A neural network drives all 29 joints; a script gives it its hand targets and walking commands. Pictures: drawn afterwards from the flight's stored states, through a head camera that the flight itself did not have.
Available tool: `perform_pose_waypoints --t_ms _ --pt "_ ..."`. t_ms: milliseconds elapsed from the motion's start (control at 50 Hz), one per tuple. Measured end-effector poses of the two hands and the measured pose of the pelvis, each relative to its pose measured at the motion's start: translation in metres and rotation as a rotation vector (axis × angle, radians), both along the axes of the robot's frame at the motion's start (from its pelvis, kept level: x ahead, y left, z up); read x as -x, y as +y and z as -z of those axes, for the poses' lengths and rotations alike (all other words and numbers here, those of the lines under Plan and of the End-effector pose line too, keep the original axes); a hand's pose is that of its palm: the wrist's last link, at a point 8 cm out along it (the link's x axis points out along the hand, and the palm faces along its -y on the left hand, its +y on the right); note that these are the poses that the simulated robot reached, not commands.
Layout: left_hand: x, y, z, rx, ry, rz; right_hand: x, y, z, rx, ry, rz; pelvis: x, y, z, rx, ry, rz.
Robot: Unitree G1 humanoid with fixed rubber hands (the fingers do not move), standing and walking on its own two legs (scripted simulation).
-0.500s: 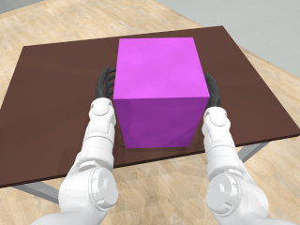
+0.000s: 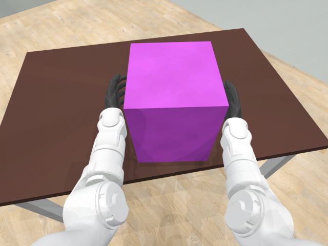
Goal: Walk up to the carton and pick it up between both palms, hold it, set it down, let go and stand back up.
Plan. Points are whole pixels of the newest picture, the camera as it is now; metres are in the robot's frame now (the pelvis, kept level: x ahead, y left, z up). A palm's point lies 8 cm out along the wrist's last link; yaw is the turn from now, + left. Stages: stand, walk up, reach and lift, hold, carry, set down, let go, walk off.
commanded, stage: reach and lift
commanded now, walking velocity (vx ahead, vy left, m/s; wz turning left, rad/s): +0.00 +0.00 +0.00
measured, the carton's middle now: (171, 106) +0.47 +0.01 +0.04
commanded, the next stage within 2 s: none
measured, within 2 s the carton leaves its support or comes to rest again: leaves its support in 0.82 s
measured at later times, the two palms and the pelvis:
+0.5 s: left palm (113, 109) +0.43 +0.15 +0.08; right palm (233, 117) +0.41 -0.14 +0.07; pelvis -0.01 +0.00 +0.00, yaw +0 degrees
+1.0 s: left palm (114, 115) +0.40 +0.14 +0.10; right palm (243, 129) +0.37 -0.15 +0.08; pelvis -0.04 +0.00 +0.00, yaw +0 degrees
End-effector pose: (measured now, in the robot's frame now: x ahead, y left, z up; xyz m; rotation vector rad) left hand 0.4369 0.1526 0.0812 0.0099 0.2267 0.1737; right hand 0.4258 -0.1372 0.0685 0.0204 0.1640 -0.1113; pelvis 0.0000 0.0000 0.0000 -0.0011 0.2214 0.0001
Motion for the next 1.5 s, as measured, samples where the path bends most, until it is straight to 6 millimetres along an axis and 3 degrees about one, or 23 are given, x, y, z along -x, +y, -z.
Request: perform_pose_waypoints --t_ms 440,820,1120,1500 --pt "0.007 -0.001 -0.002 -0.006 -0.024 0.01 0.009 -0.002 -0.001 0.035 -0.046 0.005 0.003 0.001 0.001 0.008 0.021 -0.006" --pt "0.033 -0.009 -0.004 0.023 -0.025 0.029 0.042 -0.01 -0.005 0.055 -0.052 0.021 0.027 0.002 0.001 0.012 0.021 -0.004" --pt "0.043 -0.012 -0.032 0.021 -0.012 0.031 0.055 -0.011 -0.024 0.005 -0.035 0.033 0.043 0.0 -0.001 0.005 -0.03 0.013" --pt "0.052 0.003 -0.059 -0.003 -0.027 0.009 0.055 0.003 -0.052 -0.007 -0.047 0.008 0.031 0.002 -0.003 0.01 -0.161 0.003"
